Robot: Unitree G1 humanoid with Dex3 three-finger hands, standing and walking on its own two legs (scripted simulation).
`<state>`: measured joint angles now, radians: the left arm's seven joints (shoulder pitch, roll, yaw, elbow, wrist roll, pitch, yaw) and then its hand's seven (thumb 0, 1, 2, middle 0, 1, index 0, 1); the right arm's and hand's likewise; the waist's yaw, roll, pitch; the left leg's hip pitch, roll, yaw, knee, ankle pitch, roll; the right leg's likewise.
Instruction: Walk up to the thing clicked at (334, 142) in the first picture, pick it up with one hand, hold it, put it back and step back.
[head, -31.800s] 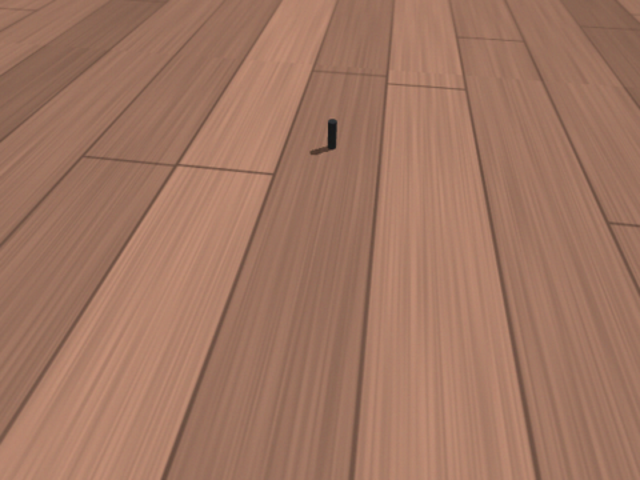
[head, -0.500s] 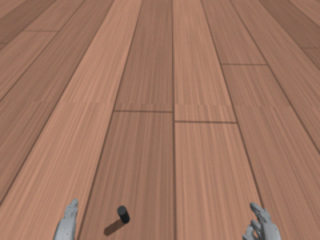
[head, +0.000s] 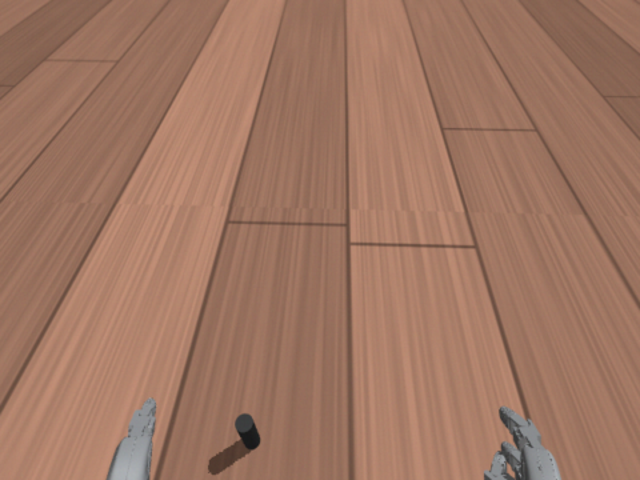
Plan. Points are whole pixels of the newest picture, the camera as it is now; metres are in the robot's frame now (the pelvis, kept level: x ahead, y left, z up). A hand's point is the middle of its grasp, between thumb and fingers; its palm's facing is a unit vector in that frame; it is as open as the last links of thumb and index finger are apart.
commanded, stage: home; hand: left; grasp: from the side
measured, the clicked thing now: (248, 432) +0.38 +0.22 -0.64
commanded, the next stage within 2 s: stand in 0.20 s
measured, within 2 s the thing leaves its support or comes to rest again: neither
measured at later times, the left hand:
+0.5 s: hand (182, 473) +0.17 +0.18 -0.06, palm faces +0.11 -0.95 -0.29, open 15.9 cm
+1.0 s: hand out of the picture +0.08 +0.25 -0.12, palm faces -0.02 -0.93 -0.35, open 7.5 cm
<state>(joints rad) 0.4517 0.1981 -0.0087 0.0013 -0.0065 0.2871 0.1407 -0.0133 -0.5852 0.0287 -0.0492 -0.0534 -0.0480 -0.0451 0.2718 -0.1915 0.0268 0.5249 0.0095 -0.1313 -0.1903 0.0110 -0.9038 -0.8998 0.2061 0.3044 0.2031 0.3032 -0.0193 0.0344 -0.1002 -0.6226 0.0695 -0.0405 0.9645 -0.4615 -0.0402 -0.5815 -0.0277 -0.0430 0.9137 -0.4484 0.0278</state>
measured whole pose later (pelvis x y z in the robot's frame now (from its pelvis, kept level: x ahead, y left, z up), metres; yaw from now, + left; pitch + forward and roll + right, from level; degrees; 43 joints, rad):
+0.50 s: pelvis +0.00 +0.00 +0.00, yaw +0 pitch +7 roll -2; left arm 0.45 0.20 -0.01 0.00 -0.01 0.29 0.14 -0.01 -0.35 0.26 -0.14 -0.20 -0.14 -0.19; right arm 0.27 -0.19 0.03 0.52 0.01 -0.13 -0.19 0.01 -0.90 -0.90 0.21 0.30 0.20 0.30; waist -0.02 0.03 -0.10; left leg -0.62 0.07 -0.04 0.96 -0.46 -0.04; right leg -0.58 -0.03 -0.04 0.91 -0.45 0.03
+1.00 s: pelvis +0.00 +0.01 +0.03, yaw +0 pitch -1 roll +0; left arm 0.25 0.34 0.03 0.81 0.05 0.01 0.02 0.01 0.87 0.89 -0.20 -0.30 -0.20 -0.30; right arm 0.21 -0.32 -0.05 0.91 -0.05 -0.01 -0.01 0.01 -0.91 -0.90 0.21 0.30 0.20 0.30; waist 0.01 -0.02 0.04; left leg -0.36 0.04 -0.01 0.74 -0.36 -0.02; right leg -0.34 -0.06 -0.02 0.73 -0.37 0.04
